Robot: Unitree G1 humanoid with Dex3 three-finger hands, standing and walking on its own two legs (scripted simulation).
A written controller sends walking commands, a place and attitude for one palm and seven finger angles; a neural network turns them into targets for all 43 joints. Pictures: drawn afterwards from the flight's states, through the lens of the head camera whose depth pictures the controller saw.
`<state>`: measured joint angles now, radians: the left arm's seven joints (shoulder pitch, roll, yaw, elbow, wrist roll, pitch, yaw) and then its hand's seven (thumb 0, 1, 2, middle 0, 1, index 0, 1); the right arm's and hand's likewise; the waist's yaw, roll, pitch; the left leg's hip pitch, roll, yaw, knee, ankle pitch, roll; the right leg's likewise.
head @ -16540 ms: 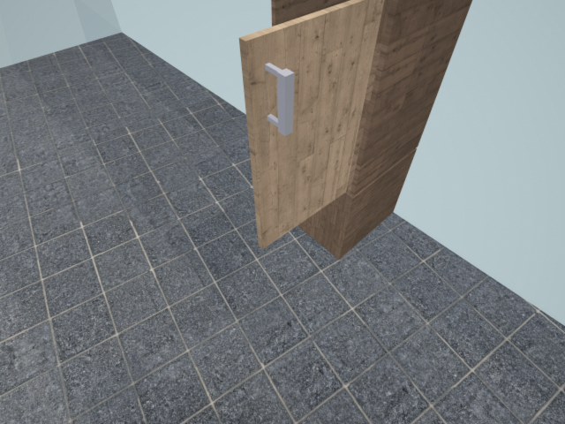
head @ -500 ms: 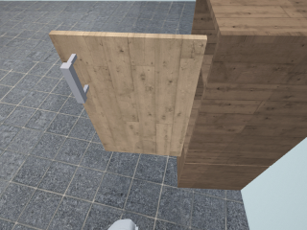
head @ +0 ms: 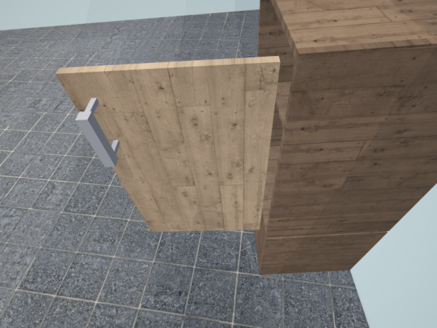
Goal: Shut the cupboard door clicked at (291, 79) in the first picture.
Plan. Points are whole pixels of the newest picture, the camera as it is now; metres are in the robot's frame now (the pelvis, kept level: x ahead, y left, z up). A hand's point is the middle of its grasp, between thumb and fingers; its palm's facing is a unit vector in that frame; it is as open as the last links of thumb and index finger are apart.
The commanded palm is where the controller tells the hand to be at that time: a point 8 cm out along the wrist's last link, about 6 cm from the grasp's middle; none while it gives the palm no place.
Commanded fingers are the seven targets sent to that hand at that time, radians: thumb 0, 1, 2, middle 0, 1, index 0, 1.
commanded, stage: come to a stop and stand still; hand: left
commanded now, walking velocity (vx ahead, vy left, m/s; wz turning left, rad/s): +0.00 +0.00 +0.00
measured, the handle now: (102, 133) +0.42 +0.24 +0.14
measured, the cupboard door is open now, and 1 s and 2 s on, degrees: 88 88 88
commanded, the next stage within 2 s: look again from close up in 1.66 s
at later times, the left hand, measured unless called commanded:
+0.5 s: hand out of the picture +0.00 +0.19 -0.17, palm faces +0.03 -0.98 -0.18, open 7.3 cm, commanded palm none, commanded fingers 0.00 0.90 0.90 -0.20 -0.30 -0.20 -0.30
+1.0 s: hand out of the picture +0.00 +0.22 -0.18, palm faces +0.03 -0.99 -0.13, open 7.4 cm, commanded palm none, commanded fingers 0.00 0.90 0.90 -0.20 -0.30 -0.20 -0.30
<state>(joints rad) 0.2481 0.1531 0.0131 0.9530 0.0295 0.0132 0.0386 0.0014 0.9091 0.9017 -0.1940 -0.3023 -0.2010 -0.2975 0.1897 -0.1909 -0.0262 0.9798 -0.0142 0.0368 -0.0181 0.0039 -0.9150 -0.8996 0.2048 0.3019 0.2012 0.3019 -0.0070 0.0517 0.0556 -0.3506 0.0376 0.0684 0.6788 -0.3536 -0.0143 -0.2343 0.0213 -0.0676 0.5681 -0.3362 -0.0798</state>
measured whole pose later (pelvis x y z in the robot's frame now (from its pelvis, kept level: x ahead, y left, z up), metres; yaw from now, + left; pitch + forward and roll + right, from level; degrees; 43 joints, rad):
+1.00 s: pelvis +0.01 +0.06 +0.01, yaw +0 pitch -1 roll -1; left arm 0.31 0.15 -0.03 1.09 0.01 -0.01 0.04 0.00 0.91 0.90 -0.19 -0.30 -0.20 -0.30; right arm 0.27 -0.15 0.03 1.12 -0.01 -0.03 -0.03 0.01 -0.93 -0.90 0.20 0.30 0.20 0.30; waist 0.01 -0.04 0.02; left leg -0.16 -0.05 0.08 0.43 -0.26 0.08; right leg -0.12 -0.02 -0.05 0.40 -0.27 0.02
